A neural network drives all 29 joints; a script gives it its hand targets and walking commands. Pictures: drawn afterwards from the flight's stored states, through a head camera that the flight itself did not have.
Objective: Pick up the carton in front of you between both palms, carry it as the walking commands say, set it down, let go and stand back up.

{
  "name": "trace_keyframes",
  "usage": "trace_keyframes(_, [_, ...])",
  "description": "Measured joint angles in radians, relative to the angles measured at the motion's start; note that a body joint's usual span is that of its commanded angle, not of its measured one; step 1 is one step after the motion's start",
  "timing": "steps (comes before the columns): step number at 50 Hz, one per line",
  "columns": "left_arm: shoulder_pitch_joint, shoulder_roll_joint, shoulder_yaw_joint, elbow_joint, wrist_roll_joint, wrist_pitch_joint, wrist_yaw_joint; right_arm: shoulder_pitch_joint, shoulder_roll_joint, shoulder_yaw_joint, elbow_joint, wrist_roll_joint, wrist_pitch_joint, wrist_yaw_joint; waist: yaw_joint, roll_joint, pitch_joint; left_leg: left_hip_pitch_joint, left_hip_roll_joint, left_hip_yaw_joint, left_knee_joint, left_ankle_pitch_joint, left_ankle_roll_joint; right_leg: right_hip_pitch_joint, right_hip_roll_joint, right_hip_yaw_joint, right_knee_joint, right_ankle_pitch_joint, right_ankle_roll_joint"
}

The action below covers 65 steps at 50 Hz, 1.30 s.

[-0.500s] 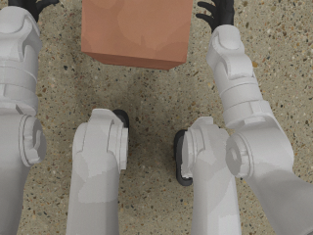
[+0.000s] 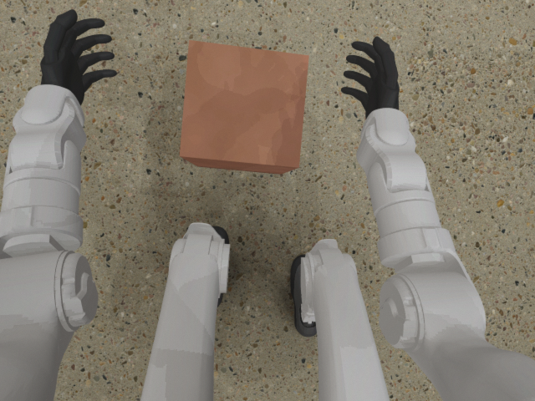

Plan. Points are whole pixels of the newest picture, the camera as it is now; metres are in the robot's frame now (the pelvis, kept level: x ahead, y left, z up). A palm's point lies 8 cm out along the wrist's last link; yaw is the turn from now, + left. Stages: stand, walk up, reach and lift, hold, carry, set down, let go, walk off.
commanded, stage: set down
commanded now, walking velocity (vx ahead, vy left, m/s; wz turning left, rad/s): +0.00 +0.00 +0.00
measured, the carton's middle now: (244, 120) +0.51 +0.08 -0.40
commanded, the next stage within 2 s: let go in 0.34 s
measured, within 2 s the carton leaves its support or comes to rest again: neither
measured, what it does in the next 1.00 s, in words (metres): rises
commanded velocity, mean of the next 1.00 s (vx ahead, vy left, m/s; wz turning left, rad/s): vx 0.00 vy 0.00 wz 0.00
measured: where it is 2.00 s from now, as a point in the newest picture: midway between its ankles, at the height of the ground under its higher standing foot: (259, 295)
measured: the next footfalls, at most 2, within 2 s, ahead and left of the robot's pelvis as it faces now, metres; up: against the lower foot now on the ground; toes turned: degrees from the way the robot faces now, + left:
none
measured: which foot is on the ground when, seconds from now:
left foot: down 0.00-1.00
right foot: down 0.00-1.00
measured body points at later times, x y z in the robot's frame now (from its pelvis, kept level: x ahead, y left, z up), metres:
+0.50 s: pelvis +0.03 +0.01 +0.13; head +0.30 +0.06 +0.49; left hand +0.46 +0.31 +0.01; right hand +0.49 -0.10 +0.02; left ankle +0.12 +0.11 -0.49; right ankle +0.07 -0.13 -0.49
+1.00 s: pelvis +0.10 +0.00 +0.24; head +0.22 +0.02 +0.67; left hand +0.31 +0.26 +0.14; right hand +0.35 -0.20 +0.14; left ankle +0.12 +0.11 -0.49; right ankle +0.07 -0.13 -0.49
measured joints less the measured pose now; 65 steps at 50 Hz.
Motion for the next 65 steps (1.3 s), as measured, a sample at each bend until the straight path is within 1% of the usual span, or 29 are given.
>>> trace_keyframes(6, [0.041, -0.011, 0.007, -0.020, 0.012, 0.009, -0.015, 0.047, 0.012, -0.007, -0.020, -0.012, 0.005, 0.010, -0.006, 0.002, -0.026, 0.105, -0.005, 0.002, -0.116, 0.018, 0.001, 0.103, -0.011, 0.005, -0.120, 0.024, -0.003])
trace_keyframes(16, [0.091, -0.044, 0.024, -0.002, 0.052, -0.013, -0.029, 0.117, 0.022, -0.024, -0.007, -0.034, -0.020, 0.039, -0.016, 0.008, -0.055, 0.298, -0.011, 0.004, -0.333, 0.068, 0.006, 0.292, -0.026, 0.013, -0.345, 0.086, -0.004])
trace_keyframes(20, [0.108, -0.056, 0.032, 0.016, 0.078, -0.024, -0.030, 0.141, 0.024, -0.031, 0.006, -0.053, -0.031, 0.053, -0.018, 0.008, -0.058, 0.372, -0.012, 0.007, -0.418, 0.092, 0.009, 0.364, -0.032, 0.018, -0.432, 0.115, -0.003])
trace_keyframes(23, [0.147, -0.067, 0.029, 0.004, 0.104, -0.027, -0.029, 0.182, 0.026, -0.024, -0.003, -0.075, -0.034, 0.062, -0.019, 0.009, -0.058, 0.431, -0.014, 0.009, -0.478, 0.108, 0.011, 0.422, -0.036, 0.021, -0.494, 0.134, -0.003])
trace_keyframes(28, [0.306, -0.096, -0.001, -0.078, 0.138, -0.029, -0.018, 0.334, 0.023, 0.014, -0.053, -0.110, -0.041, 0.080, -0.020, 0.011, -0.043, 0.572, -0.018, 0.012, -0.582, 0.124, 0.014, 0.562, -0.045, 0.027, -0.604, 0.156, -0.005])
trace_keyframes(34, [0.550, -0.122, -0.058, -0.189, 0.105, -0.049, -0.006, 0.559, 0.002, 0.053, -0.109, -0.104, -0.070, 0.120, -0.020, 0.009, -0.023, 0.783, -0.021, 0.017, -0.716, 0.139, 0.016, 0.773, -0.056, 0.034, -0.746, 0.181, -0.012])
trace_keyframes(42, [0.799, -0.149, -0.123, -0.248, 0.070, -0.099, 0.008, 0.770, -0.037, 0.094, -0.114, -0.073, -0.130, 0.178, -0.031, 0.014, -0.030, 1.046, -0.024, 0.021, -0.854, 0.147, 0.011, 1.034, -0.067, 0.041, -0.888, 0.196, -0.023])
trace_keyframes(48, [0.989, -0.177, -0.166, -0.294, 0.060, -0.131, 0.024, 0.943, -0.065, 0.129, -0.139, -0.060, -0.164, 0.202, -0.042, 0.018, -0.001, 1.285, -0.025, 0.025, -0.981, 0.165, 0.004, 1.265, -0.074, 0.048, -1.009, 0.216, -0.034])
trace_keyframes(53, [1.137, -0.188, -0.197, -0.340, 0.050, -0.139, 0.034, 1.079, -0.087, 0.148, -0.177, -0.050, -0.175, 0.219, -0.050, 0.017, 0.031, 1.502, -0.022, 0.026, -1.104, 0.190, -0.006, 1.476, -0.077, 0.051, -1.125, 0.243, -0.047])
trace_keyframes(59, [1.243, -0.189, -0.224, -0.380, 0.051, -0.103, 0.033, 1.177, -0.119, 0.167, -0.206, -0.035, -0.145, 0.237, -0.050, 0.015, 0.056, 1.710, -0.014, 0.023, -1.208, 0.212, -0.019, 1.678, -0.074, 0.050, -1.222, 0.264, -0.063])
trace_keyframes(65, [1.251, -0.185, -0.231, -0.396, 0.061, -0.037, 0.016, 1.191, -0.130, 0.177, -0.219, -0.030, -0.089, 0.246, -0.051, 0.008, 0.090, 1.820, -0.011, 0.016, -1.230, 0.209, -0.029, 1.785, -0.071, 0.043, -1.233, 0.254, -0.077])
